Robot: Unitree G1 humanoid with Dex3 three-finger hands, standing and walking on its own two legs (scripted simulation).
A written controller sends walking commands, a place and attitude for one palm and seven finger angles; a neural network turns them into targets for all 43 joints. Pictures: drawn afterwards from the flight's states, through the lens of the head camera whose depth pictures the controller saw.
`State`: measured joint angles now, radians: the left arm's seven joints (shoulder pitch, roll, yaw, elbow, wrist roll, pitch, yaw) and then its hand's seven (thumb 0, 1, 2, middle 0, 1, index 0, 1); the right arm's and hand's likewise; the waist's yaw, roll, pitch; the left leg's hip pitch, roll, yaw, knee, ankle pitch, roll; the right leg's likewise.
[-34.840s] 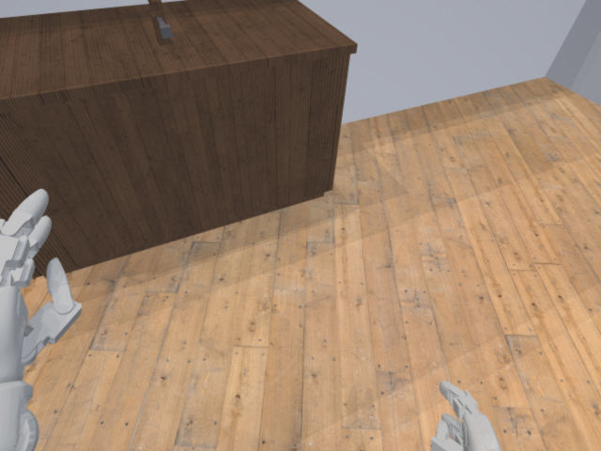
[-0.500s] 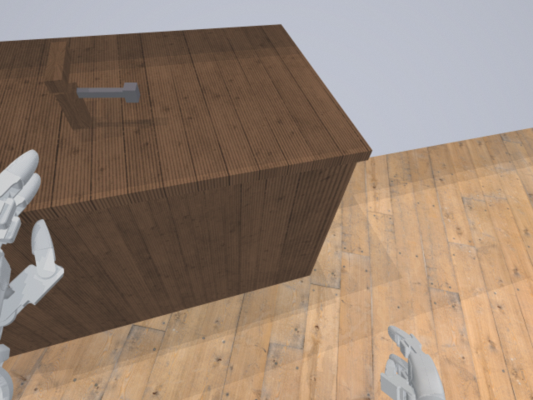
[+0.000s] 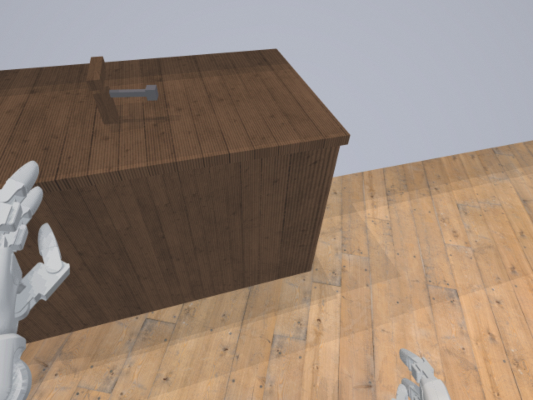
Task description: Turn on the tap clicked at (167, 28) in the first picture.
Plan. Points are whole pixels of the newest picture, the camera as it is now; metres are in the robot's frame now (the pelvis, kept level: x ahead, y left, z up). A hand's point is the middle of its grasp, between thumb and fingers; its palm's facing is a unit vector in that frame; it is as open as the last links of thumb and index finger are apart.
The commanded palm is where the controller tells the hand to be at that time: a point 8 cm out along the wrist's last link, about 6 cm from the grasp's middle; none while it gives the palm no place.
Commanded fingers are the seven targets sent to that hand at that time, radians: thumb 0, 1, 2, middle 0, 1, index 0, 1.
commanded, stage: stop stepping back and stand still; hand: left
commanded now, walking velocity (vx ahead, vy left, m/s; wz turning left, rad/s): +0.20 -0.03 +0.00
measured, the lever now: (151, 92) +0.79 +0.32 +0.09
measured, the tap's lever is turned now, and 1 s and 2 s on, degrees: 80 80 80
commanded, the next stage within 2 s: stand and check the lever's angle in 0.54 s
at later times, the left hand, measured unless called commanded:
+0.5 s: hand (52, 322) +0.15 +0.21 +0.19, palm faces +0.44 -0.80 -0.40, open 7.4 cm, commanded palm +0.09 +0.25 +0.19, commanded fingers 0.00 0.90 0.90 -0.20 -0.30 -0.20 -0.30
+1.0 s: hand (97, 303) +0.17 +0.18 +0.18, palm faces +0.46 -0.78 -0.41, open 7.4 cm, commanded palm +0.12 +0.21 +0.19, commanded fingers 0.00 0.90 0.90 -0.20 -0.30 -0.20 -0.30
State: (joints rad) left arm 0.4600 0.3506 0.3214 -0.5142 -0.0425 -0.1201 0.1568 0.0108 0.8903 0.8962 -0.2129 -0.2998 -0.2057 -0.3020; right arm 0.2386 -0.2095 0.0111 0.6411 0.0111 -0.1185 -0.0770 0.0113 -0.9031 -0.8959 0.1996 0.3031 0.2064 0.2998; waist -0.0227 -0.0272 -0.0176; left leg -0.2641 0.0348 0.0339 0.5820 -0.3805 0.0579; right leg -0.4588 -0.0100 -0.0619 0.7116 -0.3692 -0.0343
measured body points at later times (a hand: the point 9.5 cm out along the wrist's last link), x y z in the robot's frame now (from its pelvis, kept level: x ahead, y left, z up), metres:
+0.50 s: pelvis -0.06 -0.04 +0.00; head -0.06 -0.04 +0.45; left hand +0.12 +0.25 +0.21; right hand +0.11 -0.28 -0.07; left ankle -0.04 +0.10 -0.72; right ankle +0.02 -0.12 -0.70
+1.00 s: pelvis -0.03 -0.07 +0.01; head -0.02 -0.09 +0.46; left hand +0.14 +0.22 +0.21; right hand +0.15 -0.30 -0.08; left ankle -0.01 +0.08 -0.72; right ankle +0.01 -0.15 -0.72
